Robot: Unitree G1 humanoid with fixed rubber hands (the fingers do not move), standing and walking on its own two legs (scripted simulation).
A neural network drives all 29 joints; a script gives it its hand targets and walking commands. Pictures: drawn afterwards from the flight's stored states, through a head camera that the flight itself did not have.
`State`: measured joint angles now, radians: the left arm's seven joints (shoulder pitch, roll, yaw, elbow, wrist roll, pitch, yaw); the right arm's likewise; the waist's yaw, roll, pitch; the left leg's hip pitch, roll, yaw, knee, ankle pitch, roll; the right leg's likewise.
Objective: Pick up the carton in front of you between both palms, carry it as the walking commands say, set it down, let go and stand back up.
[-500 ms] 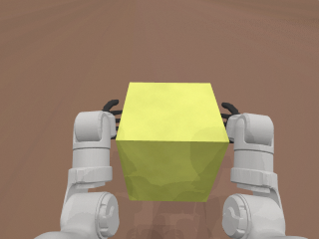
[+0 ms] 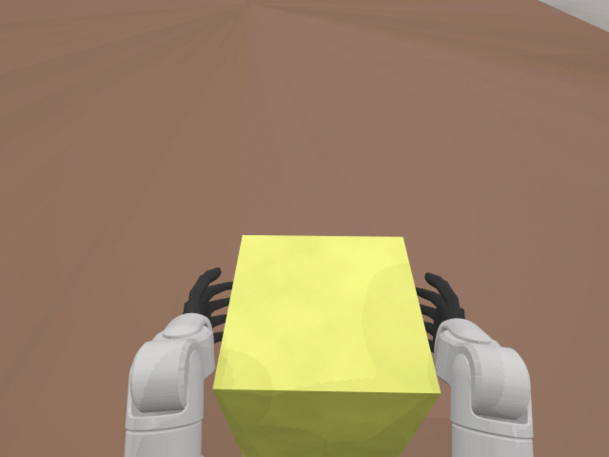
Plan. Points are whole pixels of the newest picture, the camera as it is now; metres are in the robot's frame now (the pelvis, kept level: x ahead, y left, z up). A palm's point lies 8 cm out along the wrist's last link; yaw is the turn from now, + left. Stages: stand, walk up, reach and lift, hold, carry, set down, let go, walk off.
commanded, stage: carry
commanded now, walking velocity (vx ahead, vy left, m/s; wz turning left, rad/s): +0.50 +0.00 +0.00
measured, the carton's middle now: (320, 353) +0.27 +0.00 +0.01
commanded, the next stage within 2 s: none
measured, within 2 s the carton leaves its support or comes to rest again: neither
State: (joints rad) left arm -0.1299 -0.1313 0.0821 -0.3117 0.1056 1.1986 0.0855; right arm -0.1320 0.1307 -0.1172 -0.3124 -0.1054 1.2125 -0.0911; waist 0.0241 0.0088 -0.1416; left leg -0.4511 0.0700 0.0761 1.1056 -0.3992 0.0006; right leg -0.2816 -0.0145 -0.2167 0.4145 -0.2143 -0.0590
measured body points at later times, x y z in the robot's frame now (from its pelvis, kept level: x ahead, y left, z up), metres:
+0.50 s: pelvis +0.30 +0.06 +0.01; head +0.32 +0.07 +0.46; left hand +0.59 +0.19 +0.05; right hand +0.56 -0.12 +0.06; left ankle +0.31 +0.14 -0.74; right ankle +0.32 -0.07 -0.69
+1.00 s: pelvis +0.45 +0.04 -0.01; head +0.45 +0.04 +0.44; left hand +0.73 +0.19 +0.07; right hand +0.73 -0.11 +0.07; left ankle +0.32 +0.14 -0.73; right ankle +0.48 -0.06 -0.74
